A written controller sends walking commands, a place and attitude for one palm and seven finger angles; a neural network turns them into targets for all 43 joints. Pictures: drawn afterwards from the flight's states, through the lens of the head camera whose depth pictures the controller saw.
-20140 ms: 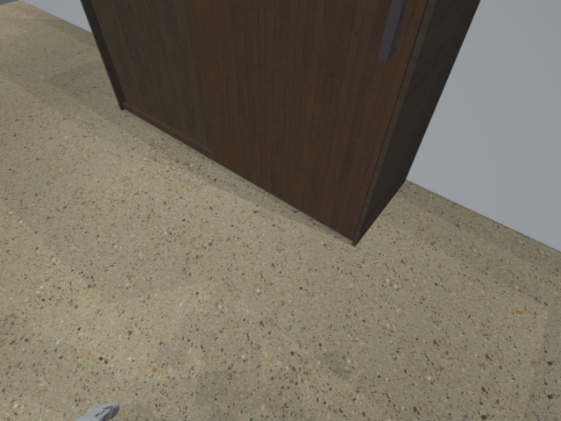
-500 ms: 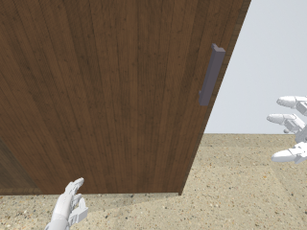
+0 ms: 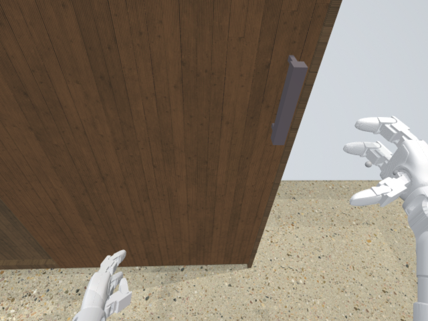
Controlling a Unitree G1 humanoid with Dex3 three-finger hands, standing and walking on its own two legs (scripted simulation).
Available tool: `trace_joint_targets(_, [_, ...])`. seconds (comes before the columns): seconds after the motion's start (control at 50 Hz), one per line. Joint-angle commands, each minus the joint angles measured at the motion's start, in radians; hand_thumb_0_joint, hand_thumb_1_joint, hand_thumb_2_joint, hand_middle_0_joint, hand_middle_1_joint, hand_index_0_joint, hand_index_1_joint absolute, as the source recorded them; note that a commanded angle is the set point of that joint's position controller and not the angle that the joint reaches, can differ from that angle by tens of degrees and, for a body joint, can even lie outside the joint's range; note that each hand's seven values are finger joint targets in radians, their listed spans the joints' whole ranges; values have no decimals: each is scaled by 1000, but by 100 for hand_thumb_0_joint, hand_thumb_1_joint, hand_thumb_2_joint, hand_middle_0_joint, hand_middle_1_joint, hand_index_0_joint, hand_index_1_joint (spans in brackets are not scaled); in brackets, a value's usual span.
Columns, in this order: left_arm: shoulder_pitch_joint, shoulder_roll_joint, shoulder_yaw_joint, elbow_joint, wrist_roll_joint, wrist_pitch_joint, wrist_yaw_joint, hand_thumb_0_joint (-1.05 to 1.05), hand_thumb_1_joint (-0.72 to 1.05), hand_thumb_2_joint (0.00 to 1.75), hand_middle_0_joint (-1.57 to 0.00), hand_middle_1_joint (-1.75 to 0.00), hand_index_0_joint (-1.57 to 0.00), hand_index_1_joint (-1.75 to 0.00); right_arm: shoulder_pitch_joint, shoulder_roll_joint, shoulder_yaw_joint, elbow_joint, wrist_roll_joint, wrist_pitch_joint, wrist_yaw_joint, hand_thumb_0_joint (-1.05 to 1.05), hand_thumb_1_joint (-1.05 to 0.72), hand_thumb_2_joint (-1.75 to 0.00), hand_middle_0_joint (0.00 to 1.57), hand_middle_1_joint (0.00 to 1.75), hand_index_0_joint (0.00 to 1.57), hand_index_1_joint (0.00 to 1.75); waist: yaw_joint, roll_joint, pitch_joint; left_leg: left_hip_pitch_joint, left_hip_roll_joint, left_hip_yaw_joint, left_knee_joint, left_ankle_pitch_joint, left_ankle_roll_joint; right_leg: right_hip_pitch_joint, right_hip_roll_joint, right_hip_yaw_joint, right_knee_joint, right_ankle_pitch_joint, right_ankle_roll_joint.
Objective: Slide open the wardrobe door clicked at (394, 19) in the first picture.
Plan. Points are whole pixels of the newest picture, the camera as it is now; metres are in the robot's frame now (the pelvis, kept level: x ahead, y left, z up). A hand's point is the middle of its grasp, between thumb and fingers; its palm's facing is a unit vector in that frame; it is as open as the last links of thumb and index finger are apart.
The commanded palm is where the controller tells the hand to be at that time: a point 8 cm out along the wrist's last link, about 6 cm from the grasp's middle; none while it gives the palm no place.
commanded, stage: move the hooked fingers beside the handle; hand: right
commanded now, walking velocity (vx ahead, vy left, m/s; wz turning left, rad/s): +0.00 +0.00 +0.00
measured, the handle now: (284, 101) +0.53 -0.14 +0.18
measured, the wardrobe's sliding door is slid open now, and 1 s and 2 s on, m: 0.00 0.00 0.00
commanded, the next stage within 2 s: none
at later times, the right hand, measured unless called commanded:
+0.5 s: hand (346, 143) +0.37 -0.22 +0.19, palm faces +0.04 +1.00 -0.03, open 13.9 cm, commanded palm +0.35 -0.28 +0.19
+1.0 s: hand (330, 119) +0.44 -0.21 +0.20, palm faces +0.02 +1.00 -0.02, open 13.9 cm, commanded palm +0.42 -0.27 +0.19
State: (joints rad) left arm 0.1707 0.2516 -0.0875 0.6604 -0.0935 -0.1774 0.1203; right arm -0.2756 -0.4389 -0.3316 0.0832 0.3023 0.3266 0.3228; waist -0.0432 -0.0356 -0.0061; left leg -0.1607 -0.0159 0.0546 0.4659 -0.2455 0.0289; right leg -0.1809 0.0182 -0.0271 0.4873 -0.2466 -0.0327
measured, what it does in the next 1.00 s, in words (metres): stands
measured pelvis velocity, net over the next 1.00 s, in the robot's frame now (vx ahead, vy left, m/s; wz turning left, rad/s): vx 0.01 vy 0.02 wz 0.02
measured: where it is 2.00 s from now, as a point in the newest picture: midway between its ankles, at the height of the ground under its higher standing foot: outside the picture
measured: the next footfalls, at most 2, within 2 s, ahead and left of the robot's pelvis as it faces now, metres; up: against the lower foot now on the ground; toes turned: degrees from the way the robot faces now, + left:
none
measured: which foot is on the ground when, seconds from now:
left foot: down 0.00-1.00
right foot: down 0.00-1.00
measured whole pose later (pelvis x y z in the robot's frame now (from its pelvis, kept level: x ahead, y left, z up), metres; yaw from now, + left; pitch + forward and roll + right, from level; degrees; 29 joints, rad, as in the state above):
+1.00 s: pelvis +0.01 +0.02 +0.00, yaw +1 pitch +2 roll +0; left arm 0.30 0.29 -0.03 0.71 -0.10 -0.11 0.11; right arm -0.70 -0.53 -0.34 0.70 0.21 0.16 0.30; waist 0.05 -0.02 -0.05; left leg -0.28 -0.05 0.05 0.48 -0.25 0.05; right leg -0.30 -0.01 -0.03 0.52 -0.26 -0.01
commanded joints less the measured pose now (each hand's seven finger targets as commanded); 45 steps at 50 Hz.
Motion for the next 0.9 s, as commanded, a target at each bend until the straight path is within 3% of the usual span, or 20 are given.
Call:
trace_joint_targets(0.0, [-150, 136, 59, -169, 4, -45, 8, 0, 90, 90, -20, -30, -20, -30, -339, -237, -104, -175, 9, -50, -27, 0, 50, -30, 30, 120, 30, 120, -10, -20, -226, 16, 2, -15, -60, 161, 10, 97, -32, 83, -86, 203, 23])
trace_joint_targets(0.02, [-149, 136, 58, -168, 3, -40, 7, 0, 90, 90, -20, -30, -20, -30, -358, -219, -84, -171, 4, -43, -30, 0, 50, -30, 30, 120, 30, 120, -5, -26, -222, 11, 2, -17, -62, 166, 9, 100, -32, 80, -86, 206, 23])
trace_joint_targets(0.04, [-146, 141, 63, -161, 5, -36, 7, 0, 90, 90, -20, -30, -20, -30, -351, -250, -115, -153, 0, -38, -38, 0, 50, -30, 30, 120, 30, 120, -10, -8, -225, 18, 2, -19, -64, 171, 11, 97, -33, 75, -79, 212, 20])
trace_joint_targets(0.08, [-141, 139, 61, -161, 4, -24, 8, 0, 90, 90, -20, -30, -20, -30, -380, -248, -107, -126, -11, -27, -47, 0, 50, -30, 30, 120, 30, 120, -2, 2, -209, 13, 3, -16, -66, 174, 9, 87, -33, 70, -84, 213, 18])
trace_joint_targets(0.1, [-142, 135, 60, -163, 3, -22, 7, 0, 90, 90, -20, -30, -20, -30, -401, -211, -70, -133, -13, -27, -46, 0, 50, -30, 30, 120, 30, 120, 6, -14, -205, 5, 3, -18, -66, 179, 9, 92, -31, 71, -83, 217, 21])
trace_joint_targets(0.14, [-143, 135, 62, -164, 4, -20, 7, 0, 90, 90, -20, -30, -20, -30, -444, -200, -47, -166, -20, -40, -50, 0, 50, -30, 30, 120, 30, 120, 13, -42, -215, 3, 2, -24, -67, 192, 12, 116, -33, 69, -75, 237, 22])
trace_joint_targets(0.16, [-136, 137, 67, -164, 5, -20, 7, 0, 90, 90, -20, -30, -20, -30, -459, -234, -74, -179, -21, -48, -54, 0, 50, -30, 30, 120, 30, 120, 11, -58, -239, 8, 4, -27, -68, 205, 12, 128, -34, 71, -75, 251, 23])
trace_joint_targets(0.2, [-126, 139, 67, -161, 6, -14, 9, 0, 90, 90, -20, -30, -20, -30, -459, -243, -84, -164, -18, -62, -49, 0, 50, -30, 30, 120, 30, 120, 14, -37, -247, 21, 2, -25, -65, 233, 12, 129, -32, 66, -70, 271, 20])
trace_joint_targets(0.24, [-121, 138, 67, -151, 5, -13, 12, 0, 90, 90, -20, -30, -20, -30, -495, -209, -47, -140, -14, -76, -43, 0, 50, -30, 30, 120, 30, 120, 29, -24, -225, 6, 1, -31, -68, 228, 11, 125, -34, 61, -64, 256, 17])
trace_joint_targets(0.26, [-115, 140, 69, -148, 3, -12, 13, 0, 90, 90, -20, -30, -20, -30, -496, -229, -65, -114, -16, -77, -43, 0, 50, -30, 30, 120, 30, 120, 28, -11, -222, 6, 3, -29, -70, 224, 8, 112, -32, 64, -67, 245, 15])
trace_joint_targets(0.36, [-100, 144, 74, -137, 0, -1, 13, 0, 90, 90, -20, -30, -20, -30, -527, -221, -42, -34, -28, -69, -47, 0, 50, -30, 30, 120, 30, 120, 34, -15, -226, 1, 9, -35, -74, 227, 7, 99, -28, 55, -64, 234, 10])
trace_joint_targets(0.4, [-90, 150, 78, -135, 3, 5, 12, 0, 90, 90, -20, -30, -20, -30, -523, -272, -90, 0, -29, -65, -49, 0, 50, -30, 30, 120, 30, 120, 24, -5, -252, 23, 13, -41, -70, 249, 6, 86, -25, 51, -60, 239, 7])
trace_joint_targets(0.46, [-81, 149, 82, -140, 3, 6, 10, 0, 90, 90, -20, -30, -20, -30, -555, -284, -97, 0, -30, -84, -48, 0, 50, -30, 30, 120, 30, 120, 27, 2, -289, 47, 17, -51, -60, 309, 3, 91, -25, 42, -46, 276, 3])
trace_joint_targets(0.6, [-43, 157, 86, -121, -1, 14, 11, 0, 90, 90, -20, -30, -20, -30, -663, -292, -71, 122, -40, -125, -39, 0, 50, -30, 30, 120, 30, 120, 59, 7, -244, 8, 23, -73, -70, 274, -6, 41, -24, 32, -37, 207, -2])
trace_joint_targets(0.7, [-7, 169, 93, -100, -3, 23, 13, 0, 90, 90, -20, -30, -20, -30, -751, -354, -85, 281, -59, -137, -27, 0, 50, -30, 30, 120, 30, 120, 75, 14, -223, -6, 38, -105, -77, 220, -12, -35, -24, 31, -23, 146, -2])
trace_joint_targets(0.72, [-2, 169, 94, -101, -2, 22, 12, 0, 90, 90, -20, -30, -20, -30, -781, -339, -65, 278, -62, -148, -24, 0, 50, -30, 30, 120, 30, 120, 80, 10, -247, -5, 37, -104, -73, 223, -12, -25, -23, 32, -21, 149, -2])
trace_joint_targets(0.78, [22, 172, 99, -98, -1, 19, 10, 0, 90, 90, -20, -30, -20, -30, -837, -375, -83, 310, -65, -190, -23, 0, 50, -30, 30, 120, 30, 120, 84, 6, -298, 17, 41, -119, -63, 246, -14, -33, -24, 34, -8, 155, -3])
trace_joint_targets(0.84, [46, 173, 104, -95, -1, 14, 6, 0, 90, 90, -20, -30, -20, -30, -887, -351, -50, 325, -63, -232, -19, 0, 50, -30, 30, 120, 30, 120, 92, -8, -330, 21, 33, -109, -52, 255, -8, -20, -25, 34, -4, 166, -3])
trace_joint_targets(0.88, [66, 178, 108, -86, -1, 15, 4, 0, 90, 90, -20, -30, -20, -30, -877, -380, -76, 383, -71, -238, -21, 0, 50, -30, 30, 120, 30, 120, 89, 2, -333, 17, 30, -107, -49, 270, -11, -28, -25, 36, -4, 170, -6])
